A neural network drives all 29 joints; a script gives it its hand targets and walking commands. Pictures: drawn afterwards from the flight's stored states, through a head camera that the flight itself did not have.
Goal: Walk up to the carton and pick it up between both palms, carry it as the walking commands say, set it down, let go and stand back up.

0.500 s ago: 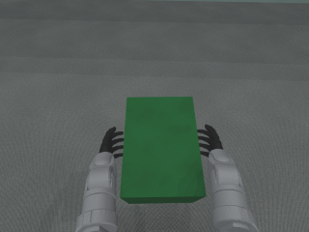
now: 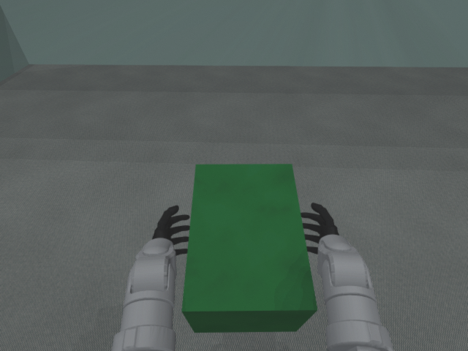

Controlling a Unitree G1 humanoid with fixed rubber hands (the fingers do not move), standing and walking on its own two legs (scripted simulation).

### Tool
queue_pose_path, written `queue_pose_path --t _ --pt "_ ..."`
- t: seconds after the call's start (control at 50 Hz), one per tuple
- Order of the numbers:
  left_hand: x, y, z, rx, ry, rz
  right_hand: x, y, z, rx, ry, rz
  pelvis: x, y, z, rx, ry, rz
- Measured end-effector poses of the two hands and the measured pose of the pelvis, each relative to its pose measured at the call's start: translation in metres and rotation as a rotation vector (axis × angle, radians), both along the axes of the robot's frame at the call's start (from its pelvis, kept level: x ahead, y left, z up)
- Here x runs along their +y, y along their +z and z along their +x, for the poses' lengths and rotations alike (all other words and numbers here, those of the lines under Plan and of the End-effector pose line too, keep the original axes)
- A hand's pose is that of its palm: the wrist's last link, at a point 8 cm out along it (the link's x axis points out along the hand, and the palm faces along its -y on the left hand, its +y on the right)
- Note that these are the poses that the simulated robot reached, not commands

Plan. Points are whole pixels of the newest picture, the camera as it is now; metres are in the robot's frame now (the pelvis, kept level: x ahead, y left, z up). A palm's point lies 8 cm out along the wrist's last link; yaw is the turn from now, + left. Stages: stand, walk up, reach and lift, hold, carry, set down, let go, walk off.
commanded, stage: reach and lift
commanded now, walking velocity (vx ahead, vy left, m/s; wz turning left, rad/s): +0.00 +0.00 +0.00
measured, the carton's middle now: (244, 245) +0.36 -0.02 -0.02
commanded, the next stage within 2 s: hold in 1.30 s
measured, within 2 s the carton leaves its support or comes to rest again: neither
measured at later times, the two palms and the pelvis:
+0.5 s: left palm (155, 252) +0.30 +0.14 +0.05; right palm (322, 242) +0.30 -0.15 +0.05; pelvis +0.00 +0.00 +0.00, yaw +0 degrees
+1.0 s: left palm (156, 256) +0.29 +0.14 +0.05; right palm (325, 245) +0.29 -0.15 +0.06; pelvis +0.00 +0.00 +0.00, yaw -1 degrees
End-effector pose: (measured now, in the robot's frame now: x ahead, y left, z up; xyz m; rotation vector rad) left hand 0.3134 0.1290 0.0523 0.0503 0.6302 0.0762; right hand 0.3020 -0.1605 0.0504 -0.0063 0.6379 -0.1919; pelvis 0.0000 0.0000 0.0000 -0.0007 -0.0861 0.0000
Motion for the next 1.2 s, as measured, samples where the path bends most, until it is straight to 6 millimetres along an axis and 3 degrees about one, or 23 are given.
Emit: queue_pose_path --t 0.14,0.52,1.2 --pt "0.0 0.005 -0.002 0.01 0.005 0.0 0.0 0.007 0.0 0.011 0.004 -0.005 -0.002 0.001 0.002 -0.028 0.001 0.0" --pt "0.012 0.0 -0.01 0.035 0.041 0.015 0.011 0.004 0.001 0.027 0.059 -0.018 -0.002 0.001 0.002 -0.027 -0.007 0.002" --pt "0.009 0.0 -0.023 0.039 0.024 0.014 0.007 0.005 -0.012 0.019 0.07 -0.016 -0.004 0.001 0.0 -0.046 -0.01 0.003"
